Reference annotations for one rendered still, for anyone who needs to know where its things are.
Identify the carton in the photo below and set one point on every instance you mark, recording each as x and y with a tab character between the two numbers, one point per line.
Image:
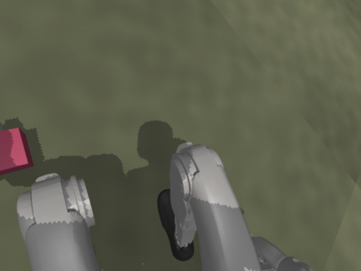
14	151

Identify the right robot hand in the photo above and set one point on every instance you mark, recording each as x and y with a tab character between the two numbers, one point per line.
268	254

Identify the right robot foot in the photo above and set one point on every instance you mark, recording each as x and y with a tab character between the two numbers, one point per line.
167	218

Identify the right robot arm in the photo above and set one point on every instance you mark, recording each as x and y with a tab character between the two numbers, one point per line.
292	264

